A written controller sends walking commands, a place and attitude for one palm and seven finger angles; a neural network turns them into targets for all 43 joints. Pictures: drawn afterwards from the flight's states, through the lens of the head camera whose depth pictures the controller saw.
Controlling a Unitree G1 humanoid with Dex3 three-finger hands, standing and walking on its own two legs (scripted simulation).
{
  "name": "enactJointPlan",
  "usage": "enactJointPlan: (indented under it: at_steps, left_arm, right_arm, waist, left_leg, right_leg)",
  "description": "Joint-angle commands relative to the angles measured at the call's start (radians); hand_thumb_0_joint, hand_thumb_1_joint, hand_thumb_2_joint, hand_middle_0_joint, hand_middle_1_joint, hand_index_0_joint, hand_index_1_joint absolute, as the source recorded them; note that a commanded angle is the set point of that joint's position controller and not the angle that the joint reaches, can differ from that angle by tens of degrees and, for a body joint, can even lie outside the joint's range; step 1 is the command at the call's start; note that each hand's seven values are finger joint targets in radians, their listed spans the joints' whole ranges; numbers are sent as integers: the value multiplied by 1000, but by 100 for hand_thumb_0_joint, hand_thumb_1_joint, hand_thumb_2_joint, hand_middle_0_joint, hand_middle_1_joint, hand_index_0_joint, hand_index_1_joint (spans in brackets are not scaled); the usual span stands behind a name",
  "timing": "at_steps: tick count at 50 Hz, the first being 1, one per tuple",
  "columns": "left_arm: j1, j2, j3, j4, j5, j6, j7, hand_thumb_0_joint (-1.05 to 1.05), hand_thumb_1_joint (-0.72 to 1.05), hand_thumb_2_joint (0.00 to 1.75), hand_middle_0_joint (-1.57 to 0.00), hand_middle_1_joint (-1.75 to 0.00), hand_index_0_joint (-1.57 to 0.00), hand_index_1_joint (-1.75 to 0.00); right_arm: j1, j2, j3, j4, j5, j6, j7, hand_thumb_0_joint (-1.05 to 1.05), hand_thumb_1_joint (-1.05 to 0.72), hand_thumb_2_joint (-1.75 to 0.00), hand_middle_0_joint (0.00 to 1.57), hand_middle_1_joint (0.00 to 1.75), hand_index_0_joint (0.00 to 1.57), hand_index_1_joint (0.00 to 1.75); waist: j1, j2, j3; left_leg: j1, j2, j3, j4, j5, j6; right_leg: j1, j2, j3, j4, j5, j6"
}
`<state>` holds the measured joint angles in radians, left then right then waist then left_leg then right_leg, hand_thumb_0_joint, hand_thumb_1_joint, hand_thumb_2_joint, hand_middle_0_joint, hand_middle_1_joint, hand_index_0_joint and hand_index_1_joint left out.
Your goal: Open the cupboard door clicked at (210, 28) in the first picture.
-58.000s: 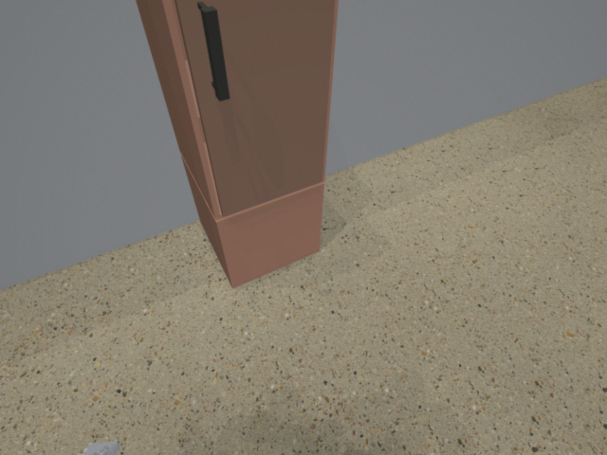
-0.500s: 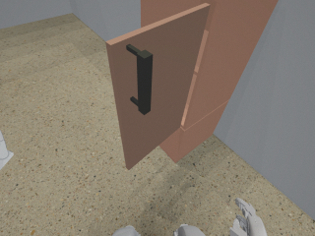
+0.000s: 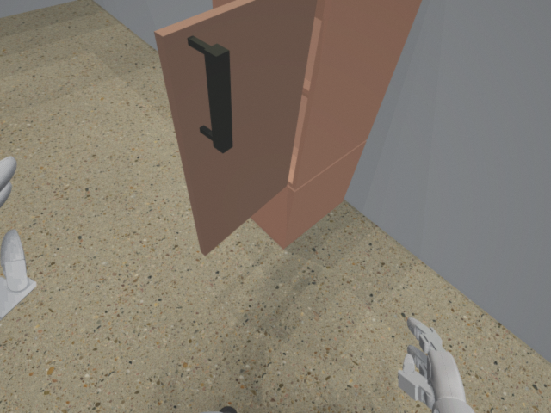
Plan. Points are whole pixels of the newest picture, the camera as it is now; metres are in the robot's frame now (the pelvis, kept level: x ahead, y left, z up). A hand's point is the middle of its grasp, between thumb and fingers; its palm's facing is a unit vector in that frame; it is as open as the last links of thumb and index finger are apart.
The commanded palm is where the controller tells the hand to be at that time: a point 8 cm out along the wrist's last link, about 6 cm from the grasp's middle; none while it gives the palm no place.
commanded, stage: stop stepping back and stand still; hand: left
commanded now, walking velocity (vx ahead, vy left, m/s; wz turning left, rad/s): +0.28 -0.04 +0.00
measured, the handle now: (210, 98) +0.53 +0.13 +0.15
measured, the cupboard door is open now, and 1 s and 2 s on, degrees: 96 96 96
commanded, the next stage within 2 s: let the arm hang, fingers relaxed in 0.84 s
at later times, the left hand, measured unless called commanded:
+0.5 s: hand out of the picture +0.09 +0.25 +0.17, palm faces +0.50 -0.73 -0.47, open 7.4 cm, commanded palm +0.03 +0.29 +0.18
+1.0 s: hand out of the picture +0.10 +0.26 +0.11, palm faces +0.40 -0.76 -0.52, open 7.4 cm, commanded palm none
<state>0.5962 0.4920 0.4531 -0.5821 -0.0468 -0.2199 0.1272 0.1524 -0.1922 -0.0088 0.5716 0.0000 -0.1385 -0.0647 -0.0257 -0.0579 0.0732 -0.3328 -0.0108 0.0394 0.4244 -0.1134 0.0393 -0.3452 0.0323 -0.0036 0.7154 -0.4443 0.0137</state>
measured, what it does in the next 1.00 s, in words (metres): steps on the spot: left foot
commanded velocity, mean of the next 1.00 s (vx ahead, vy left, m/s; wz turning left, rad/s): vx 0.12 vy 0.01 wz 0.00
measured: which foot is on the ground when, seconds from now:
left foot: down 0.00-0.10, up 0.12-0.32, down 0.34-1.00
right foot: down 0.00-1.00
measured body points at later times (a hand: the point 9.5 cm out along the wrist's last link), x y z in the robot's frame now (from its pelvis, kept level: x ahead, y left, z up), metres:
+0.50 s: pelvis -0.09 -0.02 -0.01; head -0.12 -0.03 +0.44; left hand +0.06 +0.29 +0.19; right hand +0.06 -0.26 -0.09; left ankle -0.09 +0.12 -0.74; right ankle -0.05 -0.09 -0.74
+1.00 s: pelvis -0.09 -0.02 -0.01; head -0.09 -0.04 +0.44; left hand +0.08 +0.30 +0.14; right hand +0.10 -0.23 -0.11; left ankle -0.10 +0.11 -0.73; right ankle -0.04 -0.09 -0.74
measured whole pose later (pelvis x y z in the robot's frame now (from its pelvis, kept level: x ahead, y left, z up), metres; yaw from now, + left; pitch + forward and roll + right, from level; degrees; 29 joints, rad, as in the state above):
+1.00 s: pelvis -0.09 -0.02 -0.01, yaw +7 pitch +0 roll +0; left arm 0.39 0.40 0.29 -0.18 0.03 -0.17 0.07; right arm 0.20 -0.24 -0.01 0.70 0.00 -0.12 -0.01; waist 0.00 0.04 -0.03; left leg -0.33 0.02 0.02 0.68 -0.34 0.00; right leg -0.31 0.02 -0.10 0.56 -0.25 -0.07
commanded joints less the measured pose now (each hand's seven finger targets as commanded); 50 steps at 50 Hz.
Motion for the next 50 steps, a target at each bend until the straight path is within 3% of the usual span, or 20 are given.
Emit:
enactJointPlan:
  at_steps: [1,3,4,6,9,15,17,19,23,24,26,27,31,35,38,40,43,46,47,50]
  left_arm:
    - [85,102,123,-208,-14,-23,40,0,90,90,-20,-30,-20,-30]
    - [41,108,118,-154,-3,-9,45,0,90,90,-20,-30,-20,-30]
    - [11,114,117,-114,6,-8,42,0,90,90,-20,-30,-20,-30]
    - [-86,122,98,-123,0,-5,37,0,90,90,-20,-30,-20,-30]
    - [-159,86,65,-54,13,-18,36,0,90,90,-20,-30,-20,-30]
    - [-167,71,35,-50,37,-24,54,0,90,90,-20,-30,-20,-30]
    - [-184,84,52,-120,33,-50,54,0,90,90,-20,-30,-20,-30]
    - [-159,100,80,-120,34,-54,50,0,90,90,-20,-30,-20,-30]
    - [-128,71,59,-24,48,-34,41,0,90,90,-20,-30,-20,-30]
    - [-126,80,67,1,45,-34,37,0,90,90,-20,-30,-20,-30]
    - [-167,104,73,-19,34,-38,29,0,90,90,-20,-30,-20,-30]
    - [-187,99,77,-30,28,-52,28,0,90,90,-20,-30,-20,-30]
    - [-167,86,65,-31,26,-60,25,0,90,90,-20,-30,-20,-30]
    - [-161,72,51,-60,34,-52,44,0,90,90,-20,-30,-20,-30]
    - [-220,86,63,-149,36,-69,55,0,90,90,-20,-30,-20,-30]
    - [-163,96,86,-73,41,-53,42,0,90,90,-20,-30,-20,-30]
    - [-143,61,52,-20,42,-43,34,0,90,90,-20,-30,-20,-30]
    - [-137,83,65,-26,26,-44,28,0,90,90,-20,-30,-20,-30]
    - [-187,-36,-299,720,118,124,-100,0,90,90,-20,-30,-20,-30]
    - [-260,-118,-313,813,93,208,-121,0,90,90,-20,-30,-20,-30]
  right_arm:
    - [-20,-151,-44,-138,10,-54,-8,0,-90,-90,20,30,20,30]
    - [-48,-152,-39,-143,5,-29,-19,0,-90,-90,20,30,20,30]
    - [-49,-146,-42,-139,2,-14,-21,0,-90,-90,20,30,20,30]
    - [-60,-139,-50,-120,3,-4,-24,0,-90,-90,20,30,20,30]
    - [-10,-131,-35,-72,-12,-14,-27,0,-90,-90,20,30,20,30]
    - [2,-137,-24,-68,-19,-48,-53,0,-90,-90,20,30,20,30]
    - [2,-170,-28,-96,-23,-56,-46,0,-90,-90,20,30,20,30]
    - [-3,-150,-27,-83,-10,-53,-30,0,-90,-90,20,30,20,30]
    - [-21,-155,-25,-78,-8,-53,-22,0,-90,-90,20,30,20,30]
    - [-19,-157,-32,-78,-10,-48,-22,0,-90,-90,20,30,20,30]
    - [-14,-142,-49,-84,-1,-37,-14,0,-90,-90,20,30,20,30]
    - [5,-147,-57,-68,-3,-38,-12,0,-90,-90,20,30,20,30]
    - [-6,-118,-23,-70,-12,-35,-18,0,-90,-90,20,30,20,30]
    - [10,-124,-18,-70,-23,-50,-40,0,-90,-90,20,30,20,30]
    - [-12,-162,-28,-107,-12,-58,-31,0,-90,-90,20,30,20,30]
    - [-20,-130,-21,-87,-8,-58,-27,0,-90,-90,20,30,20,30]
    - [-22,-136,-18,-88,-1,-60,-18,0,-90,-90,20,30,20,30]
    - [0,-125,-33,-82,6,-49,0,0,-90,-90,20,30,20,30]
    - [-5,-277,-83,153,-12,-43,83,0,-90,-90,20,30,20,30]
    - [136,-156,-59,131,-7,85,76,0,-90,-90,20,30,20,30]
  waist:
    - [19,250,-209]
    - [16,245,-123]
    - [10,137,-90]
    - [23,-153,-74]
    - [-5,-70,-96]
    - [12,34,-94]
    - [18,281,-79]
    - [14,339,-114]
    - [22,196,13]
    - [23,100,9]
    - [29,-179,-82]
    - [26,-97,-104]
    - [14,-50,-76]
    - [15,68,-100]
    - [40,275,-142]
    - [38,274,-103]
    - [28,109,-38]
    - [16,-51,-121]
    - [-31,-37,-82]
    - [-17,-161,-151]
  left_leg:
    - [72,217,-186,-207,-74,54]
    - [-149,149,-136,-250,-472,3]
    - [-148,74,-80,-106,-450,-29]
    - [-19,-5,-65,444,-258,-60]
    - [-59,51,-47,558,-235,-49]
    - [134,30,41,-2,-296,11]
    - [124,175,-205,-165,-380,76]
    - [-3,279,-326,-244,-521,113]
    - [-183,220,-186,-124,-476,77]
    - [-202,150,-124,-3,-434,47]
    - [-220,-5,13,471,-371,-12]
    - [-206,16,-29,620,-349,-17]
    - [-56,67,-9,434,-248,-20]
    - [199,38,36,20,-216,5]
    - [133,265,-288,-159,-254,92]
    - [-14,246,-227,-217,-413,73]
    - [-60,151,-103,-78,-191,28]
    - [19,32,-11,198,-167,-22]
    - [-93,88,-63,372,-162,-22]
    - [-59,48,-38,294,-284,-25]
  right_leg:
    - [150,-11,-47,-101,-12,3]
    - [314,-14,-81,-268,19,-25]
    - [259,-71,-5,-404,-42,-58]
    - [-112,-380,412,-642,-331,-190]
    - [-112,-330,237,-566,-225,-151]
    - [-38,-237,153,-445,-209,-108]
    - [-34,-84,62,-181,-35,-43]
    - [21,-26,-51,34,14,-3]
    - [170,-36,-53,-163,80,-15]
    - [193,-61,35,-271,54,-44]
    - [144,-336,510,-530,-210,-175]
    - [109,-367,531,-570,-244,-199]
    - [-40,-305,260,-537,-75,-171]
    - [-71,-220,168,-451,-129,-109]
    - [17,-46,6,-95,142,-11]
    - [99,-51,-1,-84,104,-4]
    - [152,-80,56,-249,279,-18]
    - [114,-246,306,-449,266,-90]
    - [71,-344,212,-289,666,-151]
    - [114,-270,112,-242,531,-171]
